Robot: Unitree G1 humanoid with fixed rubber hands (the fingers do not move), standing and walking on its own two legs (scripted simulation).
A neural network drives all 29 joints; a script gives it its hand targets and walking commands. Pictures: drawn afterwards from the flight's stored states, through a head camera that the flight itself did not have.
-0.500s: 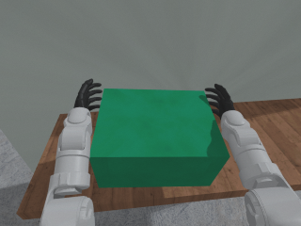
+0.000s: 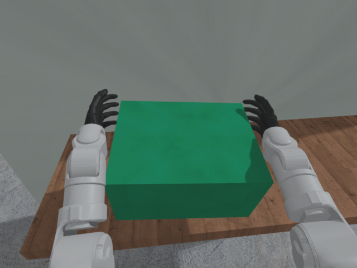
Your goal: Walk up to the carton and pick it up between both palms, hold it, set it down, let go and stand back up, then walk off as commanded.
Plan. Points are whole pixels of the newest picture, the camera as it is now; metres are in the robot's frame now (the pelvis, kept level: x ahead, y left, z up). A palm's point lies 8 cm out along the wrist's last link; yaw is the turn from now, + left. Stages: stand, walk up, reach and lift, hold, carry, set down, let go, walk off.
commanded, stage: hold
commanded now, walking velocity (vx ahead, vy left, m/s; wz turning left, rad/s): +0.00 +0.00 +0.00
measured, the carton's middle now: (183, 157) +0.33 +0.01 +0.12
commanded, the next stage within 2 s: none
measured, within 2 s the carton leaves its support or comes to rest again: neither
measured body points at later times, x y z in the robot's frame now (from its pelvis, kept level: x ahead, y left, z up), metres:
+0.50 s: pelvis +0.00 +0.00 +0.00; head -0.07 +0.02 +0.44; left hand +0.36 +0.20 +0.21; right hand +0.37 -0.19 +0.18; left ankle +0.02 +0.12 -0.75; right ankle +0.01 -0.14 -0.75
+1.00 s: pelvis +0.00 +0.00 +0.00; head -0.07 +0.02 +0.45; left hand +0.37 +0.20 +0.21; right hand +0.37 -0.19 +0.18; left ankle +0.02 +0.12 -0.75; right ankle +0.01 -0.14 -0.75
